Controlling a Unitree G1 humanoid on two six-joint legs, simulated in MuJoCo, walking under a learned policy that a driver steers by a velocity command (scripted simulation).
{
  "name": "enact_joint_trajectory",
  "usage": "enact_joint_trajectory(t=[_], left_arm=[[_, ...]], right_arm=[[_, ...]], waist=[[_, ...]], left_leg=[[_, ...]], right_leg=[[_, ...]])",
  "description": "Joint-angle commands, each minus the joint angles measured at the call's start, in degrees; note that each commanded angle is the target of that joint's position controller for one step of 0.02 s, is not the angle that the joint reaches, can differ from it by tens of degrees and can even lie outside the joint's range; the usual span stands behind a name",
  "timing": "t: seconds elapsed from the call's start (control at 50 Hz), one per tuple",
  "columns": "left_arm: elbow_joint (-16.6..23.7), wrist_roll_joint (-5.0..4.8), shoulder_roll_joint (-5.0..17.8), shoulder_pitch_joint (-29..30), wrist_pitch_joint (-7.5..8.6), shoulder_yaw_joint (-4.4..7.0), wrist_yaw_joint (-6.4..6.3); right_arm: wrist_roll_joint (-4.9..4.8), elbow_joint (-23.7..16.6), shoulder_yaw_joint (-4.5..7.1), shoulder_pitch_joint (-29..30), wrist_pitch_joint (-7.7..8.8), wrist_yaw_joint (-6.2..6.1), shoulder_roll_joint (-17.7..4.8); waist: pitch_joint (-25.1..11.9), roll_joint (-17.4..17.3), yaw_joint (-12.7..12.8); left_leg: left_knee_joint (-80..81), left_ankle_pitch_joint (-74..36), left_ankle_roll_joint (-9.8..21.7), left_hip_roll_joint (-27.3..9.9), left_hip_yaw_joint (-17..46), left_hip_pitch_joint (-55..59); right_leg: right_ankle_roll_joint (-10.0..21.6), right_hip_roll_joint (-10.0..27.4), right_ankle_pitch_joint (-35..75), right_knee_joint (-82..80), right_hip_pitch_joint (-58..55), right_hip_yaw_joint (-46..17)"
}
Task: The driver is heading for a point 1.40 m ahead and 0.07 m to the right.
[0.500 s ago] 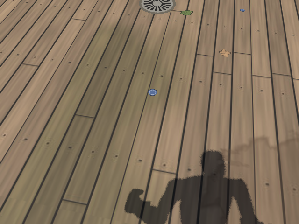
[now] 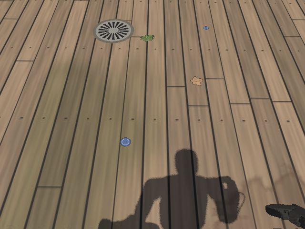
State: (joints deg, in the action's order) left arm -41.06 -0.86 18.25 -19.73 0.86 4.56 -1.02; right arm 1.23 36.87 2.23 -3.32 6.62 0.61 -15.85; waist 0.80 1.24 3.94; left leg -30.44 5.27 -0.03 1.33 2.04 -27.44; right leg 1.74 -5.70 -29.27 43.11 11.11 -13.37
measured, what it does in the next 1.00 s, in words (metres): walks ahead, turning right: right foot, then left foot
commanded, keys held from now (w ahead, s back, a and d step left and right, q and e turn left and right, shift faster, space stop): e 0.44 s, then no key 0.44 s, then w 0.12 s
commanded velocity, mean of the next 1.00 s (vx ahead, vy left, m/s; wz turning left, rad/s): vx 0.09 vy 0.00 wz -0.39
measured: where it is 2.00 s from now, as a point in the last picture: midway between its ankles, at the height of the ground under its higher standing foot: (209, 186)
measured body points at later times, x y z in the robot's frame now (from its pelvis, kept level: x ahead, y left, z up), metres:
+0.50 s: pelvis +0.11 -0.02 +0.01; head +0.14 -0.06 +0.46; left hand +0.37 +0.19 -0.06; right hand +0.16 -0.35 -0.11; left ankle +0.10 +0.13 -0.67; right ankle +0.12 -0.13 -0.72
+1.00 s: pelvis +0.15 -0.02 +0.01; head +0.15 -0.01 +0.46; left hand +0.37 +0.17 -0.10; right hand +0.16 -0.30 -0.10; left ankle +0.19 +0.10 -0.72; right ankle +0.12 -0.13 -0.71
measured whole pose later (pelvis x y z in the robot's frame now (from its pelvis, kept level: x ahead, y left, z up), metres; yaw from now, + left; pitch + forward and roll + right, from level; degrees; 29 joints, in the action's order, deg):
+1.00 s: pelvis +0.15 -0.02 +0.01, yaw -22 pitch -1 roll +0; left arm -42.7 0.4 14.0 -12.0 -1.2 2.3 -0.8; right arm 0.3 47.1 1.5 -11.9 0.7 -0.5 -13.7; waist -0.3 0.8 -0.1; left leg -31.5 18.4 0.2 -1.1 -0.3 -12.9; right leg 1.4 -1.8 -21.2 35.7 17.0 -1.9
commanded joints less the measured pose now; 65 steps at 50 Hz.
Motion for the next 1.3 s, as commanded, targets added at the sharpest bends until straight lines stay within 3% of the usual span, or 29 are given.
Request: enact_joint_trajectory(t=[0.02,0.06,0.1,0.18,0.4,0.42,0.44,0.46,0.48,0.5,0.52,0.54,0.6,0.74,0.78,0.8,0.82,0.84,0.88,0.94,0.98,1.04,1.12,1.14,1.16,1.18,1.2,1.24,1.3], left_arm=[[4.72,-0.62,6.82,-7.57,0.73,0.69,-0.22],[6.15,-0.28,8.46,1.57,-0.97,1.61,-0.46],[6.93,-0.38,6.24,2.33,-2.4,1.62,-0.53],[8.35,-0.06,2.75,4.33,-3.28,0.67,-0.44],[11.28,0.14,4.31,9.37,-4.17,2.05,2.45],[10.59,0.39,6.73,6.53,-3.97,3.08,1.86],[11.14,0.83,14.13,2.81,-3.72,4.98,0.57],[12.39,2.13,15.24,4.04,-3.05,4.44,0.57],[12.01,2.07,11.42,3.61,-2.01,3.37,1.1],[11.31,1.8,9.61,5.68,-1.24,2.57,1.03],[11.1,1.06,8.09,8.43,-1.04,2.16,0.84],[11.17,0.51,7.06,10.84,-1.19,1.65,0.53],[10.91,1.59,6.31,13.16,-1.37,1.0,0.0],[7.7,1.7,5.39,12.88,-1.76,0.31,0.23],[6.67,1.07,3.53,13.99,-1.73,-0.6,0.49],[5.52,1.3,1.84,11.68,-1.39,-1.22,0.6],[5.0,2.32,0.95,9.35,-0.99,-1.5,0.72],[4.82,2.44,-0.13,7.15,-0.92,-1.47,0.69],[4.14,2.53,3.22,12.23,-1.39,-0.66,0.24],[3.12,1.76,2.18,11.56,-2.13,-0.55,-0.27],[3.09,0.76,1.49,11.85,-0.83,-0.31,0.04],[3.07,-0.24,0.61,12.77,1.53,-0.11,0.93],[-2.9,0.21,0.54,2.2,2.83,0.84,1.86],[-4.21,0.18,2.48,-2.92,2.89,1.53,1.68],[-4.62,0.25,8.53,-8.0,3.05,2.96,1.42],[-4.34,0.64,8.37,-9.47,3.79,2.61,1.85],[-3.85,0.67,5.75,-6.59,4.53,1.59,1.65],[-3.14,0.74,4.23,-3.72,5.04,0.93,1.5],[-3.63,1.1,2.22,-3.83,4.43,0.0,1.15]], right_arm=[[-0.37,-2.02,3.67,-12.92,-0.94,-0.3,-10.28],[-0.21,-2.68,2.25,-8.48,-2.25,-0.82,-6.17],[0.07,-1.54,2.17,-5.45,-2.85,-1.01,-6.13],[-0.09,0.39,3.36,-4.25,-3.18,-1.63,-8.63],[-3.46,3.67,4.66,-2.93,-5.54,-1.18,-11.42],[-3.08,5.0,4.32,-6.13,-5.48,-0.93,-9.74],[-0.46,3.58,3.35,-6.93,-5.29,-0.71,-7.02],[0.59,1.28,2.49,-4.84,-5.42,-0.91,-5.95],[-0.53,1.97,3.39,-2.24,-5.72,-0.92,-8.88],[-1.79,2.11,3.43,-1.8,-6.08,-1.08,-8.72],[-1.67,3.3,3.42,-2.79,-6.44,-1.59,-8.12],[-1.13,3.55,3.63,-2.89,-6.84,-2.04,-8.77],[-1.39,4.76,3.23,-5.57,-7.34,-1.93,-7.28],[-1.52,4.67,2.08,-3.84,-7.55,-1.33,-5.85],[-1.01,5.73,1.71,-6.22,-7.09,-0.81,-4.59],[-0.02,5.83,1.54,-6.72,-6.8,-0.66,-5.19],[0.66,5.28,2.07,-6.95,-6.63,-0.9,-9.0],[0.36,6.13,1.99,-3.51,-6.48,-0.78,-9.06],[0.38,5.37,0.91,-1.27,-5.69,-0.38,-4.81],[-0.66,7.13,1.62,-5.92,-5.13,-1.05,-7.91],[-1.37,7.97,2.26,-9.9,-5.34,-1.79,-9.74],[-2.0,8.33,2.69,-10.9,-4.95,-2.46,-10.15],[-3.04,7.32,2.27,-5.54,-5.04,-1.56,-7.81],[-2.5,6.76,1.36,-4.43,-4.65,-1.26,-4.86],[-2.03,4.37,0.38,-3.5,-3.7,-1.11,-1.29],[-2.78,3.15,1.25,-1.28,-2.68,-1.34,-4.94],[-3.74,3.62,1.99,-2.59,-1.95,-0.98,-6.65],[-3.22,4.95,1.91,-3.09,-1.02,-0.21,-5.82],[-2.87,5.61,1.75,-2.26,-1.46,1.27,-4.02]], waist=[[-17.95,-14.88,-4.94],[-8.85,-5.65,-5.85],[-4.44,-7.53,-3.49],[-5.57,-8.89,-3.43],[-4.68,-7.76,-3.29],[-6.09,-3.9,-2.66],[-9.13,10.69,-2.8],[-12.18,17.01,-2.27],[-13.47,8.26,0.38],[-10.79,6.35,-1.24],[-9.32,3.7,-2.68],[-8.27,4.49,-3.55],[-8.9,6.21,-5.37],[-6.62,7.47,-3.06],[-5.4,6.01,-5.41],[-5.4,3.75,-5.11],[-5.44,-3.61,-2.64],[-4.74,-12.13,0.89],[-1.79,-9.17,-2.19],[0.07,-10.1,-4.03],[3.35,-12.02,-5.51],[6.14,-11.86,-6.13],[1.7,-7.96,-0.42],[-0.17,-2.92,1.37],[-1.84,12.96,1.9],[-0.23,13.65,3.24],[2.32,8.03,0.87],[3.02,3.47,-0.58],[2.25,4.12,-1.12]], left_leg=[[7.4,-12.15,15.18,-26.87,36.61,40.56],[7.59,-17.65,12.04,-21.27,19.16,28.56],[10.07,-20.09,11.02,-17.21,10.43,18.74],[13.47,-24.98,13.51,-18.23,3.98,18.29],[4.9,-12.17,7.32,-18.48,-6.45,20.52],[-2.29,-9.37,3.96,-15.27,-9.29,17.33],[-19.61,9.13,-1.26,-9.22,-13.52,3.72],[-33.71,34.56,-4.41,-1.69,-7.37,-9.62],[-39.66,33.26,-4.22,-3.15,-0.65,-10.35],[-39.76,29.13,-3.4,-4.3,0.16,-10.55],[-36.86,25.34,-3.32,-5.19,0.55,-10.22],[-34.55,22.34,-3.75,-5.55,0.52,-8.6],[-30.21,17.78,-5.02,-4.0,-0.76,-1.47],[-9.09,14.76,-3.91,-3.68,-1.35,8.97],[3.91,5.37,-2.23,-2.84,-2.68,16.07],[7.82,-1.08,-1.0,-4.81,0.09,20.23],[8.26,-10.2,1.53,-11.36,6.6,22.25],[9.09,-0.57,5.75,-13.53,8.35,13.7],[10.81,12.93,3.33,-9.15,5.65,8.69],[12.97,30.63,3.83,-8.55,6.75,9.87],[17.82,40.61,8.47,-15.2,15.8,12.51],[20.03,36.25,12.22,-20.23,21.64,14.58],[12.16,22.65,7.76,-11.7,7.98,6.1],[2.61,18.44,5.36,-8.46,3.43,2.04],[-16.4,18.46,0.73,-0.75,-5.06,-9.66],[-28.47,27.35,0.7,-0.12,-0.01,-17.84],[-34.59,24.4,1.94,-3.4,2.77,-22.28],[-33.78,14.37,3.73,-6.52,2.41,-23.98],[-27.86,5.97,2.6,-7.68,0.33,-20.12]], right_leg=[[-3.56,2.83,-7.22,32.64,29.64,2.01],[-5.31,5.99,-0.7,33.59,29.54,5.87],[-5.57,8.62,1.8,28.16,25.26,7.89],[-6.29,9.33,7.54,18.07,23.17,10.47],[0.03,6.52,19.98,-14.12,7.12,16.97],[2.22,6.24,28.88,-19.17,-0.41,14.59],[7.63,18.87,53.68,-19.13,-13.02,-2.54],[20.1,28.98,57.9,-20.07,-15.8,-17.46],[20.04,27.3,54.9,-21.29,-13.53,-13.35],[16.57,24.04,50.94,-20.89,-10.85,-7.66],[13.36,20.97,46.31,-21.01,-8.58,-4.16],[11.95,19.7,44.5,-21.47,-6.02,-2.34],[11.93,17.32,45.9,-22.15,-1.26,1.12],[11.69,17.45,31.4,-21.81,1.9,-1.53],[8.86,15.35,25.3,-20.27,4.87,-0.98],[5.68,13.17,20.55,-19.49,6.73,-0.34],[2.37,8.85,14.09,-14.52,8.86,3.31],[-0.31,5.46,10.65,-15.48,4.22,8.15],[-1.24,5.98,15.9,-15.64,0.01,7.84],[-0.11,3.01,4.49,-11.19,4.95,11.27],[-0.05,2.43,3.4,-4.13,12.72,15.17],[1.33,6.62,2.18,-0.12,17.78,13.31],[2.26,3.65,15.7,-16.21,-5.97,16.88],[3.56,8.36,12.7,-19.61,-11.98,9.6],[9.88,20.09,2.64,-28.15,-19.37,-12.24],[16.3,26.99,0.03,-33.08,-19.24,-26.43],[16.08,26.85,-0.14,-32.22,-19.39,-23.21],[12.27,22.81,5.98,-32.91,-18.99,-13.19],[8.97,19.02,24.46,-34.26,-16.94,-0.86]])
